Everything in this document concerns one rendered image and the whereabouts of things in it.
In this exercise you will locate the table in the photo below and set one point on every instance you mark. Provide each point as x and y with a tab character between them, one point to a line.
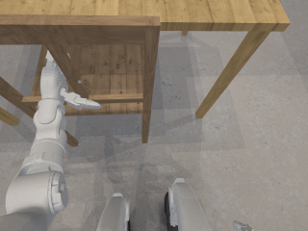
257	17

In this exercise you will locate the robot right hand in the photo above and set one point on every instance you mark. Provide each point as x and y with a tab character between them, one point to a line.
241	226

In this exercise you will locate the right robot shin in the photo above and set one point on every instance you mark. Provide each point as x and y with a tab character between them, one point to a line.
173	215

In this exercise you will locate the chair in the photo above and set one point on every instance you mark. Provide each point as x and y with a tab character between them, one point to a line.
114	56

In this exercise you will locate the robot right thigh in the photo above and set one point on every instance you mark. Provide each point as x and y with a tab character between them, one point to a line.
190	215

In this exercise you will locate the robot left forearm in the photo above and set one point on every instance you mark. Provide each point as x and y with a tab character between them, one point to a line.
48	149

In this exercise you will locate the robot left hand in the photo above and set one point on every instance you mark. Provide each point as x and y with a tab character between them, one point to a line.
52	81

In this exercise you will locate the left robot upper arm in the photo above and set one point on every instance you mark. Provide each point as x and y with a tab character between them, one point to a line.
34	200

